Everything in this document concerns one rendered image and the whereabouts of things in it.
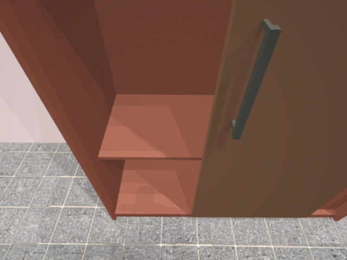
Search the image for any wardrobe door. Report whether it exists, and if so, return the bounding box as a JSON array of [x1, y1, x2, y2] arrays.
[[319, 188, 347, 209], [192, 0, 347, 218]]

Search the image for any handle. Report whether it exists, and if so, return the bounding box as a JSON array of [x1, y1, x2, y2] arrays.
[[231, 19, 281, 139]]

